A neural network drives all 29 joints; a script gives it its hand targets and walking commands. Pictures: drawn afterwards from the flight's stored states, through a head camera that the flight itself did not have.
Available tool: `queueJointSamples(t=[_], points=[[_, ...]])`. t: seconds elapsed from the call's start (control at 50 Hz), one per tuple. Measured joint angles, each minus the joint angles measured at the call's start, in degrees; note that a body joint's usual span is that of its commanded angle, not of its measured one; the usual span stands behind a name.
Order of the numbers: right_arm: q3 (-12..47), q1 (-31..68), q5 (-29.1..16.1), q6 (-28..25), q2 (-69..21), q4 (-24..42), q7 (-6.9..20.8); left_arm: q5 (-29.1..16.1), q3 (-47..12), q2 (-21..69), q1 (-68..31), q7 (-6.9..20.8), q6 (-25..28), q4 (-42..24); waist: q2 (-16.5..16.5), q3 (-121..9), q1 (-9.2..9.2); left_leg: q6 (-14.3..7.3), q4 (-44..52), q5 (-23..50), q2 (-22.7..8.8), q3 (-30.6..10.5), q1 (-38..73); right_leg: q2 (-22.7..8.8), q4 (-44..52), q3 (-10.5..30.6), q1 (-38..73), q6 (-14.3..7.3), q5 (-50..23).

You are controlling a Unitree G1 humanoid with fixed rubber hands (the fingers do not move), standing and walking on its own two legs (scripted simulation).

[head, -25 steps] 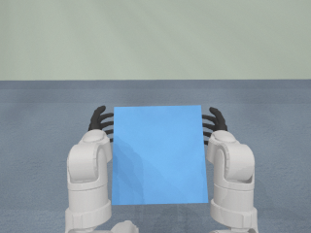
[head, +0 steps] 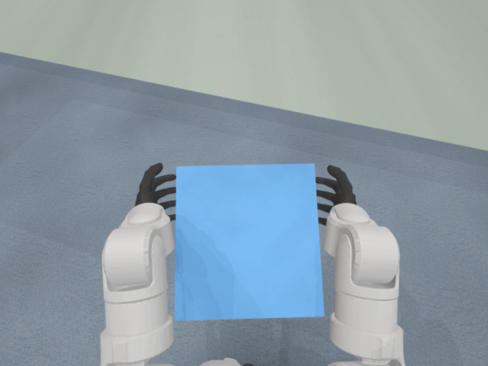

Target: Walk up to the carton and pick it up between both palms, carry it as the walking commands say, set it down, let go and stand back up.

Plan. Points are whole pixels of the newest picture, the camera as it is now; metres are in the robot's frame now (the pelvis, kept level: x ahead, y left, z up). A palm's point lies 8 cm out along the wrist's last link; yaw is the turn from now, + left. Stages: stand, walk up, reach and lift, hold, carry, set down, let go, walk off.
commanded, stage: carry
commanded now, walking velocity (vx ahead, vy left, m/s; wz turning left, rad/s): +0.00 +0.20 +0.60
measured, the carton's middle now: (245, 237) +0.33 +0.01 -0.01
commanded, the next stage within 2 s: none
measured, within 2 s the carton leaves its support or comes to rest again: neither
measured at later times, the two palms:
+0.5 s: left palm out of the picture +0.20 +0.43 +0.09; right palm (139, 222) +0.30 +0.17 +0.09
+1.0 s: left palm out of the picture +0.04 +0.58 +0.13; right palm out of the picture +0.20 +0.36 +0.11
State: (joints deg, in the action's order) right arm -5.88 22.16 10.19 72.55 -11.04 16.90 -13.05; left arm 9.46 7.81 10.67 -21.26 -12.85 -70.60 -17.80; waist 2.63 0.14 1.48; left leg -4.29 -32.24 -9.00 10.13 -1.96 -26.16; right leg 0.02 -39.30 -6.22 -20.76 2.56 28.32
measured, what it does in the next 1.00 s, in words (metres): steps to the left, turning left: left foot, then right foot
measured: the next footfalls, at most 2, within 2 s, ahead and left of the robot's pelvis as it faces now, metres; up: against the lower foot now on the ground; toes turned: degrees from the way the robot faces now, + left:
left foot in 0.34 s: +0.03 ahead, +0.30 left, +0.00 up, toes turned +16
right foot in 0.70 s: +0.01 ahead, +0.16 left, +0.00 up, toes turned +17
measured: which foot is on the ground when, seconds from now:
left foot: down 0.00-0.02, up 0.04-0.32, down 0.34-0.70, up 0.72-1.00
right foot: down 0.00-0.34, up 0.36-0.68, down 0.70-1.00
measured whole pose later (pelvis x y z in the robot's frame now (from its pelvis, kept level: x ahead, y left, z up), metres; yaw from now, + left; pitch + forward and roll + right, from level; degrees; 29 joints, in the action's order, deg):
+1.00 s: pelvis -0.12 +0.30 +0.00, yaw +38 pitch +1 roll +4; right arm -5.4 21.9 9.6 73.4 -10.9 17.9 -14.2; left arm 9.2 7.8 10.5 -20.7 -12.2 -71.7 -18.0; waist 0.6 1.0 -1.4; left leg -2.5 -51.9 -21.5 -0.4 -1.5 -29.8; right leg -20.1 -37.5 -12.7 -17.3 7.3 18.4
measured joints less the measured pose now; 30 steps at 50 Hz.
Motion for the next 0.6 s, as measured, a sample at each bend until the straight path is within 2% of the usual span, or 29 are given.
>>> queueJointSamples(t=[0.02, 0.04, 0.06, 0.1, 0.14, 0.18, 0.22, 0.3, 0.34, 0.36, 0.4, 0.42, 0.46, 0.5, 0.6], points=[[0.0, -0.01, 0.0, 0.0, 0.05, 0.2, -0.13, 0.0, -0.01, 0.07, -0.12, 0.05, 0.02, 0.05, 0.12, 0.05, -0.04, 2.69, -0.78, -1.17, 0.6, 0.28, -0.17, -0.56, 4.17, -0.13, 1.69, -2.02, -7.03], [0.0, -0.11, -0.01, -0.02, 0.08, 0.21, -0.21, -0.05, -0.03, 0.07, -0.14, 0.08, 0.03, 0.18, 0.02, 0.14, -0.47, 4.3, -5.69, -5.86, 0.6, 0.78, -1.54, -1.46, 4.52, -0.77, 2.15, -3.42, -10.38], [0.0, -0.15, -0.01, 0.14, 0.08, 0.2, -0.29, -0.06, -0.02, 0.06, -0.13, 0.12, -0.09, 0.3, -0.4, 0.16, -1.06, 4.65, -12.74, -9.47, 0.29, 0.76, -3.43, -2.59, 4.54, -1.62, 2.75, -3.91, -10.82], [0.01, -0.14, -0.01, 0.39, 0.1, 0.22, -0.37, -0.06, -0.02, 0.08, -0.13, 0.12, -0.42, 0.32, -2.06, 0.12, -1.32, 4.68, -24.01, -11.26, -1.62, 0.61, -6.23, -5.4, 4.59, -2.3, 3.66, -3.33, -9.67], [0.0, -0.13, -0.01, 0.41, 0.12, 0.3, -0.41, -0.06, -0.02, 0.11, -0.14, 0.14, -0.58, 0.32, -2.74, 0.07, -1.62, 4.68, -27.66, -11.39, -5.11, 0.53, -6.81, -8.33, 4.6, -2.73, 4.27, -1.79, -8.96], [0.0, -0.13, -0.01, 0.42, 0.13, 0.33, -0.45, -0.05, -0.01, 0.1, -0.15, 0.18, -0.69, 0.32, -2.68, 0.07, -2.39, 4.68, -27.72, -11.42, -8.1, 0.56, -6.83, -11.46, 4.6, -3.51, 4.76, 0.06, -8.87], [0.0, -0.12, -0.02, 0.51, 0.13, 0.54, -0.52, -0.06, -0.01, 0.11, -0.15, 0.28, -0.73, 0.31, -2.63, 0.06, -2.86, 4.68, -26.19, -11.7, -9.69, 0.58, -6.51, -14.61, 4.61, -4.09, 4.97, 2.04, -9.05], [0.01, -0.13, -0.33, 0.96, 0.15, 1.09, -0.92, -0.05, -0.01, 0.12, -0.14, 0.46, -0.88, 0.31, -2.65, -0.03, -3.51, 4.68, -14.9, -11.77, -10.1, 1.25, -2.4, -19.86, 4.31, -5.71, 5.86, 6.32, -9.26], [0.03, -0.11, -0.36, 1.08, 0.16, 1.26, -0.94, -0.05, -0.01, 0.11, -0.23, 0.45, -0.93, 0.32, -2.37, -0.55, -3.63, 4.68, -6.01, -6.84, -10.2, 1.95, 1.59, -21.6, 0.21, -6.18, 4.84, 6.92, -8.14], [0.1, -0.11, -0.36, 1.01, 0.13, 1.14, -0.95, -0.05, 0.0, 0.04, -0.22, 0.42, -0.69, 0.34, -2.88, -0.77, -3.52, 5.63, -6.61, -5.72, -9.73, 1.82, 0.74, -21.67, -4.83, -4.84, 2.7, 6.76, -2.84], [0.28, -0.13, -0.41, 1.01, 0.09, -0.03, -0.58, -0.04, 0.0, -0.21, 0.53, 0.23, -0.38, 0.34, -3.79, -0.35, -2.21, 4.94, -8.7, -7.03, -9.02, 1.61, -1.36, -17.78, -15.49, -1.2, -2.63, 6.58, 9.01], [0.28, -0.13, -0.39, 1.07, 0.07, -0.39, -0.37, -0.04, 0.0, -0.26, 0.68, 0.1, -0.55, 0.32, -3.56, 0.09, -1.74, 4.27, -8.54, -6.96, -9.01, 1.08, -1.88, -14.98, -19.46, -0.89, -4.67, 6.49, 11.61], [0.28, -0.12, -0.38, 1.11, 0.06, -0.66, -0.22, -0.05, 0.0, -0.27, 0.68, -0.09, -0.75, 0.29, -3.05, 0.91, -0.79, 3.14, -7.71, -6.31, -8.88, 0.21, -2.37, -9.54, -22.89, -0.8, -7.66, 6.09, 11.28], [0.27, -0.12, -0.37, 1.11, 0.06, -0.68, -0.19, -0.05, -0.01, -0.26, 0.67, -0.13, -0.76, 0.29, -2.92, 1.19, -0.17, 2.19, -6.89, -5.49, -8.0, 0.21, -2.37, -5.95, -23.0, -0.71, -9.6, 5.5, 8.57], [0.27, -0.14, -0.38, 0.23, 0.05, -0.48, 0.02, -0.23, -0.01, -0.24, 0.67, -0.13, -0.7, -0.64, -1.24, 1.1, -0.11, -0.1, -6.44, -4.41, -4.51, 0.2, -1.88, -1.66, -20.69, -0.59, -9.96, 3.72, 3.55]])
